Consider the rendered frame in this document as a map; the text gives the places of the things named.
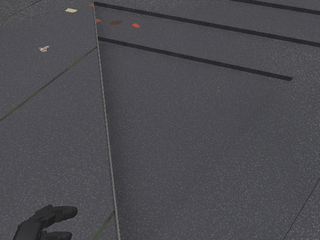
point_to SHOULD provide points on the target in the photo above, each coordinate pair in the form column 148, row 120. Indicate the robot left hand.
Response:
column 31, row 229

